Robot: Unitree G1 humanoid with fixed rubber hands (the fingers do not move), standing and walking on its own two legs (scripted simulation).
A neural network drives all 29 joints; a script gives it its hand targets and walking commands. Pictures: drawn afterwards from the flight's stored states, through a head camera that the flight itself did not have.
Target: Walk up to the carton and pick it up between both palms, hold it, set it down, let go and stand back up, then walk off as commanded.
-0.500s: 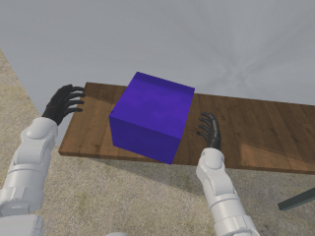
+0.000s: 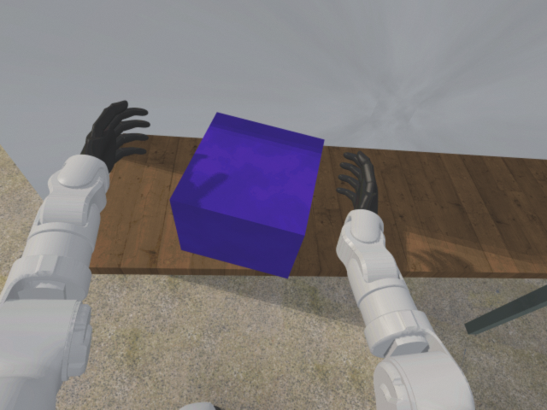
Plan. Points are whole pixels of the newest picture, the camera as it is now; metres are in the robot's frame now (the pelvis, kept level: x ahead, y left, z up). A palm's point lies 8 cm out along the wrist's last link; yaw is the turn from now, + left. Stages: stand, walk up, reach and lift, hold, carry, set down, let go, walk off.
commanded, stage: reach and lift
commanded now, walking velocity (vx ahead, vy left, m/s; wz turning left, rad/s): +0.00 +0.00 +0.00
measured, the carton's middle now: (252, 195) +0.47 +0.01 -0.04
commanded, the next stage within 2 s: none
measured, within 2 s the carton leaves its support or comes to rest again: neither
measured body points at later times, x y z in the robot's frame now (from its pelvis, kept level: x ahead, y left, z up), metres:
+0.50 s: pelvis +0.01 +0.00 +0.00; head +0.06 +0.04 +0.44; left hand +0.49 +0.22 +0.12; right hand +0.43 -0.16 +0.10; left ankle +0.04 +0.09 -0.74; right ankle -0.05 -0.12 -0.74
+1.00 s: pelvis +0.01 +0.01 -0.01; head +0.10 +0.05 +0.43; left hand +0.49 +0.22 +0.06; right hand +0.44 -0.16 +0.05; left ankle +0.04 +0.09 -0.74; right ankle -0.05 -0.12 -0.74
